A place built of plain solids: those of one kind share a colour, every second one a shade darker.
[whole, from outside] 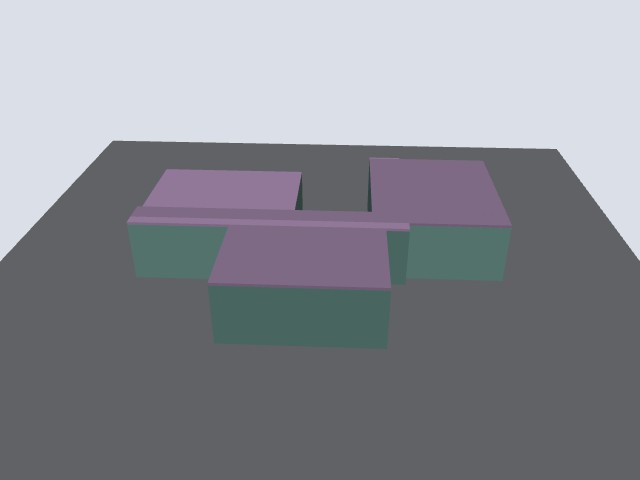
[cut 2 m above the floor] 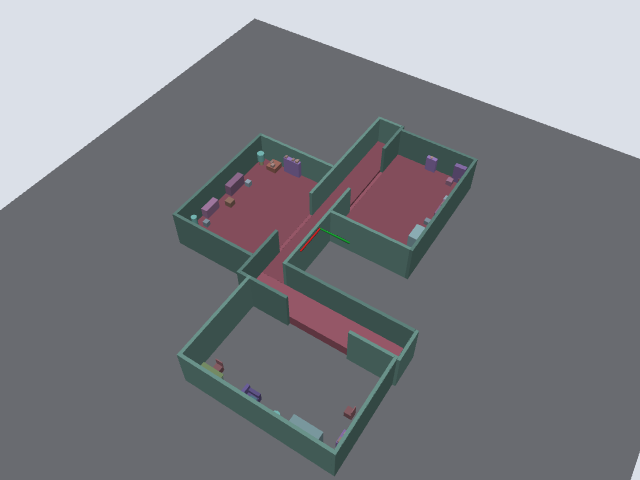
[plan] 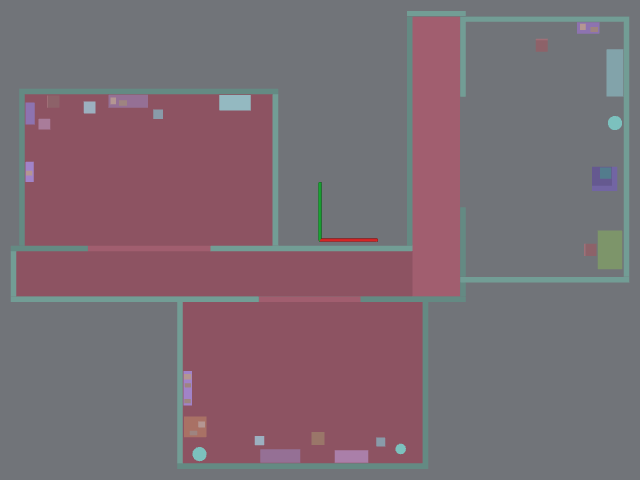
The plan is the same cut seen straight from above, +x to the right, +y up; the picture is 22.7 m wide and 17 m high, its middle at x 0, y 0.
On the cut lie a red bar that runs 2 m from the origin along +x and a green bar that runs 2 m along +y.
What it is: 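A storey of a split-level house; a hall and three lower rooms open beside it; the rooms' floors lie 0.71 m, 0.164 m and not at all below the hall's; a bare drop, one riser, a flush line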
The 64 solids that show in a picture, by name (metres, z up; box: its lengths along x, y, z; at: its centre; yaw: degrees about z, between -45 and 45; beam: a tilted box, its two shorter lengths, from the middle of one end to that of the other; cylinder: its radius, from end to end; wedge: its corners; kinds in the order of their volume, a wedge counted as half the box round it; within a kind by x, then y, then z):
{
 "floor_1": {"box": [8.77, 5.36, 0.59], "at": [-6.07, 2.48, 0.25]},
 "floor_2": {"box": [4.34, 0.2, 0.59], "at": [-6.05, -0.3, 0.25]},
 "floor_3": {"box": [14.03, 1.6, 0.76], "at": [-3.74, -1.2, 0.33]},
 "floor_4": {"box": [8.49, 5.71, 0.76], "at": [-0.61, -5.05, 0.33]},
 "floor_5": {"box": [3.6, 0.2, 0.76], "at": [-0.37, -2.1, 0.33]},
 "floor_6": {"box": [1.69, 9.91, 0.76], "at": [4.12, 2.96, 0.33]},
 "wall_1": {"box": [0.2, 1.6, 3.64], "at": [-10.86, -1.2, 1.77]},
 "wall_2": {"box": [0.2, 5.36, 3.64], "at": [-10.55, 2.48, 1.77]},
 "wall_3": {"box": [2.73, 0.2, 3.64], "at": [-9.59, -0.3, 1.77]},
 "wall_4": {"box": [8.79, 0.2, 3.64], "at": [-6.56, -2.1, 1.77]},
 "wall_5": {"box": [9.17, 0.2, 3.64], "at": [-6.07, 5.26, 1.77]},
 "wall_6": {"box": [0.2, 5.71, 3.64], "at": [-4.96, -5.05, 1.77]},
 "wall_7": {"box": [0.2, 5.36, 3.64], "at": [-1.58, 2.48, 1.77]},
 "wall_8": {"box": [8.89, 0.2, 3.64], "at": [-0.61, -8.01, 1.77]},
 "wall_9": {"box": [7.16, 0.2, 3.64], "at": [-0.3, -0.3, 1.77]},
 "wall_10": {"box": [0.2, 8.11, 3.64], "at": [3.18, 3.85, 1.77]},
 "wall_11": {"box": [3.73, 0.2, 3.64], "at": [3.3, -2.1, 1.77]},
 "wall_12": {"box": [0.2, 5.71, 3.64], "at": [3.73, -5.05, 1.77]},
 "wall_13": {"box": [2.09, 0.18, 3.64], "at": [4.12, 8.02, 1.77]},
 "wall_14": {"box": [0.2, 0.49, 3.64], "at": [5.06, -1.75, 1.77]},
 "wall_15": {"box": [0.2, 2.47, 3.64], "at": [5.06, -0.07, 1.77]},
 "wall_16": {"box": [0.2, 2.66, 3.64], "at": [5.06, 6.4, 1.77]},
 "wall_17": {"box": [7.88, 0.02, 3.64], "at": [7.02, 7.92, 1.77]},
 "wall_18": {"box": [5.99, 0.2, 3.64], "at": [7.96, -1.41, 1.77]},
 "wall_19": {"box": [5.99, 0.18, 3.64], "at": [7.96, 7.82, 1.77]},
 "wall_20": {"box": [0.2, 9.04, 3.64], "at": [10.86, 3.21, 1.77]},
 "roof_1": {"box": [9.17, 5.56, 0.16], "at": [-6.07, 2.58, 3.67]},
 "roof_2": {"box": [16.12, 0.69, 0.16], "at": [-2.9, -1.85, 3.67]},
 "roof_3": {"box": [8.89, 5.91, 0.16], "at": [-0.61, -5.15, 3.67]},
 "roof_4": {"box": [21.91, 1.31, 0.16], "at": [0.0, -0.85, 3.67]},
 "roof_5": {"box": [7.88, 8.13, 0.16], "at": [7.02, 3.87, 3.67]},
 "wardrobe_1": {"box": [1.12, 0.56, 2.06], "at": [-3.01, 4.86, 1.57]},
 "wardrobe_2": {"box": [0.59, 1.68, 2.22], "at": [10.44, 5.92, 1.06]},
 "case_1": {"box": [0.3, 0.72, 1.08], "at": [-10.29, 2.41, 1.08]},
 "case_2": {"box": [0.33, 0.78, 1.37], "at": [-10.27, 4.48, 1.23]},
 "case_3": {"box": [0.31, 1.23, 1.26], "at": [-4.68, -5.25, 1.34]},
 "case_4": {"box": [0.8, 0.4, 1.23], "at": [9.5, 7.51, 0.56]},
 "sideboard_1": {"box": [1.41, 0.46, 0.79], "at": [-6.79, 4.91, 0.94]},
 "sideboard_2": {"box": [1.42, 0.48, 0.8], "at": [-1.41, -7.65, 1.11]},
 "sideboard_3": {"box": [1.19, 0.45, 0.72], "at": [1.11, -7.66, 1.07]},
 "armchair_1": {"box": [0.19, 0.67, 0.71], "at": [9.73, 2.26, 0.31]},
 "armchair_2": {"box": [0.9, 0.19, 0.97], "at": [10.08, 1.83, 0.43]},
 "armchair_3": {"box": [0.52, 0.67, 0.48], "at": [10.08, 2.26, 0.19]},
 "armchair_4": {"box": [0.19, 0.67, 0.71], "at": [10.44, 2.26, 0.31]},
 "bush_1": {"cylinder": 0.25, "from": [-4.27, -7.58, 1.12], "to": [-4.27, -7.58, 1.71]},
 "bush_2": {"cylinder": 0.19, "from": [2.86, -7.4, 1.21], "to": [2.86, -7.4, 1.98]},
 "bush_3": {"cylinder": 0.25, "from": [10.45, 4.14, 0.47], "to": [10.45, 4.14, 1.43]},
 "chair_1": {"box": [0.41, 0.43, 0.45], "at": [-9.43, 4.9, 0.77]},
 "chair_2": {"box": [0.43, 0.41, 0.48], "at": [7.85, 6.87, 0.19]},
 "chair_3": {"box": [0.43, 0.06, 0.9], "at": [7.85, 7.1, 0.4]},
 "chair_4": {"box": [0.39, 0.44, 0.49], "at": [9.6, -0.35, 0.2]},
 "lowtable_1": {"box": [0.79, 0.74, 0.37], "at": [-4.42, -6.62, 0.9]},
 "basket_1": {"box": [0.43, 0.43, 0.3], "at": [-8.16, 4.7, 0.69]},
 "basket_2": {"box": [0.34, 0.34, 0.28], "at": [-5.73, 4.45, 0.69]},
 "basket_3": {"box": [0.34, 0.34, 0.35], "at": [-2.15, -7.11, 0.89]},
 "basket_4": {"box": [0.33, 0.33, 0.37], "at": [2.15, -7.16, 0.89]},
 "pouf_1": {"box": [0.46, 0.46, 0.42], "at": [-0.07, -7.03, 0.92]},
 "toybox_1": {"box": [0.42, 0.39, 0.37], "at": [-9.76, 4.1, 0.73]},
 "table_1": {"box": [0.87, 1.38, 0.04], "at": [10.27, -0.35, 0.73]},
 "books_1": {"box": [0.29, 0.2, 0.14], "at": [-6.98, 4.85, 1.41]},
 "books_2": {"box": [0.26, 0.2, 0.14], "at": [-4.69, -4.84, 2.04]},
 "books_3": {"box": [0.24, 0.22, 0.2], "at": [-4.19, -6.53, 1.18]},
 "books_4": {"box": [0.27, 0.18, 0.1], "at": [9.71, 7.45, 1.23]},
 "cushion_1": {"box": [0.4, 0.4, 0.11], "at": [10.11, 2.37, 0.49]}
}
